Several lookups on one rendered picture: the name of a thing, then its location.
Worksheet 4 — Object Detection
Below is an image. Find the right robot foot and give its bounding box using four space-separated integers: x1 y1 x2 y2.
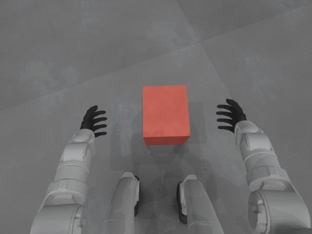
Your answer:
176 181 188 224

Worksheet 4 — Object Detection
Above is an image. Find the right robot upper arm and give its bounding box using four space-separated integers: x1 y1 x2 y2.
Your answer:
248 189 312 234

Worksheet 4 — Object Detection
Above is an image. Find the robot foot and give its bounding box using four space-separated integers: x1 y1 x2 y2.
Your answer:
176 181 188 224
134 176 140 217

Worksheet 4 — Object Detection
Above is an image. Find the right robot hand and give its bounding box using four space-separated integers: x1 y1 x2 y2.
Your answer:
216 99 246 133

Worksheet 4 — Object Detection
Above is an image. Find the robot right forearm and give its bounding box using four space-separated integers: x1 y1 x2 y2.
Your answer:
234 120 311 228

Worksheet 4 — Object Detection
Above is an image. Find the carton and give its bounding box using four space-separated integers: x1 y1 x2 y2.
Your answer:
143 85 191 145

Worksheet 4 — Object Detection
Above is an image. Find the robot left forearm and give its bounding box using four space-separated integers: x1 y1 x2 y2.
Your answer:
30 129 97 234

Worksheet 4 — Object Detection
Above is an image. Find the left robot foot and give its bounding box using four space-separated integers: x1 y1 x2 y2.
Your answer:
134 176 140 217

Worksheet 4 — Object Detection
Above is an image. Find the left robot hand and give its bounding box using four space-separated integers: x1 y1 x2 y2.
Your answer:
80 105 107 138

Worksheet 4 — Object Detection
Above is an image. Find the left robot upper arm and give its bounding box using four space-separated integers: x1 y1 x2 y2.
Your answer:
32 203 89 234

